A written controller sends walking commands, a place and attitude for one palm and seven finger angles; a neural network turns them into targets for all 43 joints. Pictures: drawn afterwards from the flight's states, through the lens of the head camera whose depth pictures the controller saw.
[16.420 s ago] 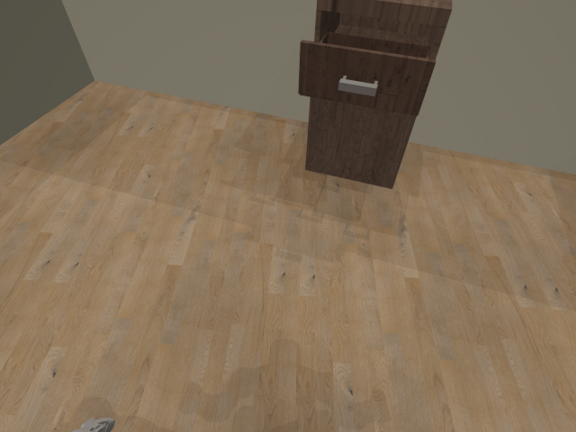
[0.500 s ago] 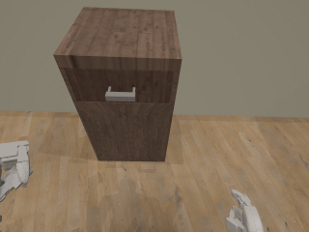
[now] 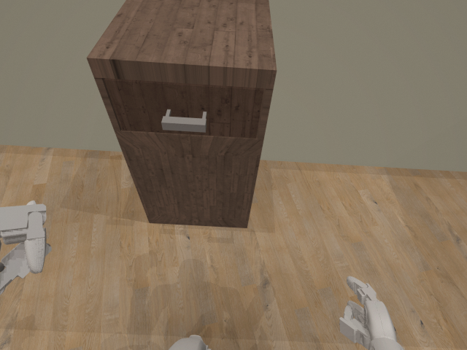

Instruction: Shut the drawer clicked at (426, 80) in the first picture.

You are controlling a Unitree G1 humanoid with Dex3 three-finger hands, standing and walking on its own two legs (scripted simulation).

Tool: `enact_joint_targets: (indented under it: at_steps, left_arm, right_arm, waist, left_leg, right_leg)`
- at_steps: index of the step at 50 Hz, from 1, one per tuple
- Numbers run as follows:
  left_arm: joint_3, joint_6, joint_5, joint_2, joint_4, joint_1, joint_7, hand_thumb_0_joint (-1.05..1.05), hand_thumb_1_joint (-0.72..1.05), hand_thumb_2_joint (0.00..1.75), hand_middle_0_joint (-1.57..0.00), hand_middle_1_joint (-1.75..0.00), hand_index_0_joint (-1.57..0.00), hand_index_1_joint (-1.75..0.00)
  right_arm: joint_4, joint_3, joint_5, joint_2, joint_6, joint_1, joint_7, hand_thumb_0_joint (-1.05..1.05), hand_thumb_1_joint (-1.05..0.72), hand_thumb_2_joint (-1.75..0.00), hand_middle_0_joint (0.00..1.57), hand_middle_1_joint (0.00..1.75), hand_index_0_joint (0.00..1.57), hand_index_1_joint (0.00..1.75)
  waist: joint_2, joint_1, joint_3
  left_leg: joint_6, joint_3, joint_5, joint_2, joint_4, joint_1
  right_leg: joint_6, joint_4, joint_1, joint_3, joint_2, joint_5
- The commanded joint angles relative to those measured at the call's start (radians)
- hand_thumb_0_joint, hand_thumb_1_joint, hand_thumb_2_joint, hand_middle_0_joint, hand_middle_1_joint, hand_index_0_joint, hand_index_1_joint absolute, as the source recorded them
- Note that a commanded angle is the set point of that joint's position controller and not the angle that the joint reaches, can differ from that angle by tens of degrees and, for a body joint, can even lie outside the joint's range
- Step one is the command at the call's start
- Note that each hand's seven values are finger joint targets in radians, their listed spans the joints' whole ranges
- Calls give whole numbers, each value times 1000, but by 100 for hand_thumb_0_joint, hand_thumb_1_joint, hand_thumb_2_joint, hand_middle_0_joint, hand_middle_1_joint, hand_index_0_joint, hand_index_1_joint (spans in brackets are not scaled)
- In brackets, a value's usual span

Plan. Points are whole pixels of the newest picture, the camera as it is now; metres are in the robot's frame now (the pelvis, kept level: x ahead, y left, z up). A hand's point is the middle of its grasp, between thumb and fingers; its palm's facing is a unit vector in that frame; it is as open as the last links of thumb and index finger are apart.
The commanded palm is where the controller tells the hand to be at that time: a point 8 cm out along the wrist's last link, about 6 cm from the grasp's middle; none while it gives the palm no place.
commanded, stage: step back with the hand held close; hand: left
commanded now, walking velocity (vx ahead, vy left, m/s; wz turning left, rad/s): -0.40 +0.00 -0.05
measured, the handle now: (185, 118) +0.70 +0.17 -0.06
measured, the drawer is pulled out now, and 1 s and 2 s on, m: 0.00 0.00 0.00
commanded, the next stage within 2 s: stop stepping back and stand still in 0.30 s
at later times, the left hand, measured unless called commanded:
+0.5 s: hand out of the picture +0.09 +0.18 +0.18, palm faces +0.18 -0.83 -0.53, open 3.2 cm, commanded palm +0.03 +0.24 +0.19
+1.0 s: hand out of the picture +0.00 +0.20 +0.18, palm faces +0.39 -0.82 -0.42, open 3.2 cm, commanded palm -0.05 +0.25 +0.19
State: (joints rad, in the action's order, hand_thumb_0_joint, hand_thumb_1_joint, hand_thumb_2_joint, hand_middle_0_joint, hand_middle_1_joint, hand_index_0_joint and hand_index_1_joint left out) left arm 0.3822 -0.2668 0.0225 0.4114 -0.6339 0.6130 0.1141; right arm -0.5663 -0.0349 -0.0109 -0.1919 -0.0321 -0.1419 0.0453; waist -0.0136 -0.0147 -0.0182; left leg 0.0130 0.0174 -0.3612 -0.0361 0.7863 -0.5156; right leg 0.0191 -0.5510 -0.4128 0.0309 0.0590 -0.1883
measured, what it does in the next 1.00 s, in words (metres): walks backwards: left foot, then right foot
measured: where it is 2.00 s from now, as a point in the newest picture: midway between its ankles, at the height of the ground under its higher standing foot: outside the picture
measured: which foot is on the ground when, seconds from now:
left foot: up 0.00-0.06, down 0.08-0.40, up 0.42-0.60, down 0.62-1.00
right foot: down 0.00-0.10, up 0.12-0.36, down 0.38-1.00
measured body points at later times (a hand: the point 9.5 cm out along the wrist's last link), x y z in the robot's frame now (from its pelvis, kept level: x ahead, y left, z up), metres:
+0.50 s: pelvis -0.13 -0.03 +0.01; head -0.09 -0.02 +0.46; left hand +0.07 +0.22 +0.21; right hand +0.03 -0.26 -0.08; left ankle -0.06 +0.09 -0.70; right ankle -0.16 -0.12 -0.73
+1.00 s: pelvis -0.19 -0.03 +0.01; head -0.21 -0.03 +0.46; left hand -0.03 +0.25 +0.20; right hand -0.05 -0.26 -0.08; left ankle -0.16 +0.08 -0.70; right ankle -0.16 -0.12 -0.73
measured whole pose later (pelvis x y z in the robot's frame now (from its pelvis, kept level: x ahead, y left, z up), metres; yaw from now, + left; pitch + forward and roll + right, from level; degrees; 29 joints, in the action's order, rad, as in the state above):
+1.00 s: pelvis -0.19 -0.03 +0.01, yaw -1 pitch -1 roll +0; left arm 0.34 -0.23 0.01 0.36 -0.53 0.60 0.14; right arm -0.65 0.01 -0.02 -0.18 -0.10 -0.27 0.06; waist -0.01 0.00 0.05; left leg 0.03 -0.01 -0.39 -0.01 0.78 -0.38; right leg 0.06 -0.52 -0.26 -0.04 0.03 -0.22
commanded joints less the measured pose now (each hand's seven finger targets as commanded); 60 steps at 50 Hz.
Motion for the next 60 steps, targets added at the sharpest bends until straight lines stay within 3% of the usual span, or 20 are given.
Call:
enact_joint_targets:
  at_steps: [1,3,4,7,11,17,19,21,25,29,33,37,41,43,46,48,53,56,59,60]
  left_arm:
    - [149,-36,20,153,-120,47,50,0,90,90,-140,-160,-140,-160]
    - [127,-49,23,149,-178,21,49,0,90,90,-140,-160,-140,-160]
    - [124,-59,11,156,-217,-7,47,0,90,90,-140,-160,-140,-160]
    - [172,-63,6,170,-234,10,39,0,90,90,-140,-160,-140,-160]
    - [101,-56,23,111,-239,38,38,0,90,90,-140,-160,-140,-160]
    - [113,-54,30,140,-198,20,15,0,90,90,-140,-160,-140,-160]
    - [167,-65,27,195,-197,43,6,0,90,90,-140,-160,-140,-160]
    - [162,-58,37,191,-150,85,14,0,90,90,-140,-160,-140,-160]
    - [169,0,42,162,-109,137,50,0,90,90,-140,-160,-140,-160]
    - [112,1,40,144,-122,72,65,0,90,90,-140,-160,-140,-160]
    - [105,-22,20,150,-126,58,56,0,90,90,-140,-160,-140,-160]
    - [71,-19,-6,109,-141,-21,63,0,90,90,-140,-160,-140,-160]
    - [75,-2,-16,106,-93,-55,63,0,90,90,-140,-160,-140,-160]
    - [77,-1,-13,107,-69,-36,60,0,90,90,-140,-160,-140,-160]
    - [84,-2,-3,128,-91,-58,57,0,90,90,-140,-160,-140,-160]
    - [84,-16,2,123,-72,-90,56,0,90,90,-140,-160,-140,-160]
    - [61,-15,1,112,-103,-102,57,0,90,90,-140,-160,-140,-160]
    - [101,-29,0,131,-142,-74,57,0,90,90,-140,-160,-140,-160]
    - [98,-23,-16,119,-140,-88,54,0,90,90,-140,-160,-140,-160]
    - [-272,175,-89,-68,719,-173,-93,0,90,90,-140,-160,-140,-160]
  right_arm:
    - [132,-34,8,-99,-11,39,22,0,-90,-90,20,30,20,30]
    - [119,-34,8,-134,-22,38,36,0,-90,-90,20,30,20,30]
    - [136,-44,9,-153,-40,58,46,0,-90,-90,20,30,20,30]
    - [137,-56,-16,-143,-110,24,31,0,-90,-90,20,30,20,30]
    - [74,-52,-14,-133,-151,-16,7,0,-90,-90,20,30,20,30]
    - [59,-35,-26,-146,-147,28,-3,0,-90,-90,20,30,20,30]
    - [93,-34,-21,-140,-121,45,-4,0,-90,-90,20,30,20,30]
    - [125,-36,19,-105,-92,37,-2,0,-90,-90,20,30,20,30]
    - [140,1,30,-81,-60,48,17,0,-90,-90,20,30,20,30]
    - [123,-11,35,-130,-97,25,37,0,-90,-90,20,30,20,30]
    - [117,-11,27,-147,-126,8,38,0,-90,-90,20,30,20,30]
    - [112,-8,19,-157,-140,7,48,0,-90,-90,20,30,20,30]
    - [103,-8,8,-149,-144,1,53,0,-90,-90,20,30,20,30]
    - [97,-12,3,-145,-138,-2,49,0,-90,-90,20,30,20,30]
    - [88,-18,0,-130,-121,-10,32,0,-90,-90,20,30,20,30]
    - [74,-14,1,-123,-119,-30,25,0,-90,-90,20,30,20,30]
    - [78,8,1,-121,-125,-1,43,0,-90,-90,20,30,20,30]
    - [89,12,8,-129,-144,13,45,0,-90,-90,20,30,20,30]
    - [96,15,10,-119,-160,23,44,0,-90,-90,20,30,20,30]
    - [-164,-57,-9,-284,-164,44,-48,0,-90,-90,20,30,20,30]
  waist:
    - [-100,-9,129]
    - [70,-23,126]
    - [240,-13,130]
    - [282,-2,164]
    - [179,8,193]
    - [190,24,202]
    - [72,19,194]
    - [-224,13,212]
    - [-72,-1,210]
    - [-76,-9,114]
    - [80,-8,97]
    - [183,-7,9]
    - [155,-3,-10]
    - [70,2,0]
    - [-189,0,-6]
    - [-91,-10,25]
    - [5,-10,-29]
    - [186,5,9]
    - [161,11,-16]
    - [83,-6,-48]
  left_leg:
    - [-5,30,-16,51,-90,163]
    - [36,63,129,104,-426,170]
    - [86,190,208,235,-496,67]
    - [185,303,195,386,-553,-58]
    - [128,171,657,325,-413,313]
    - [81,125,484,282,-415,320]
    - [20,15,271,176,-341,215]
    - [-27,-98,71,27,-62,182]
    - [-14,-2,8,56,-27,42]
    - [31,-10,132,70,-373,273]
    - [52,49,218,111,-418,311]
    - [94,214,-358,206,-613,103]
    - [92,182,-348,201,-579,35]
    - [68,106,-285,132,-453,30]
    - [15,-30,-24,28,46,-11]
    - [12,5,-62,64,108,6]
    - [45,-17,-25,85,-329,328]
    - [93,228,-222,244,-548,187]
    - [86,183,-196,233,-558,77]
    - [59,117,219,154,-299,54]
  right_leg:
    - [93,215,2,199,-275,175]
    - [5,74,64,88,-138,113]
    - [-38,-93,157,15,-41,91]
    - [-40,-479,163,45,16,-225]
    - [-34,-251,-4,-2,-17,-286]
    - [-41,134,175,-39,-20,-90]
    - [-25,206,236,7,-88,182]
    - [-21,268,151,178,-285,473]
    - [96,146,281,168,-313,480]
    - [13,203,165,121,-230,12]
    - [-16,175,192,80,-158,10]
    - [-22,25,197,-7,-56,-258]
    - [-6,23,260,-58,-36,-220]
    - [20,137,262,33,-73,-303]
    - [165,383,183,454,-341,-503]
    - [182,344,153,371,-368,-422]
    - [65,226,-63,135,-213,-439]
    - [-23,-12,92,-1,-70,-226]
    - [-28,-8,225,-17,-69,-105]
    - [-18,-54,102,-18,-139,121]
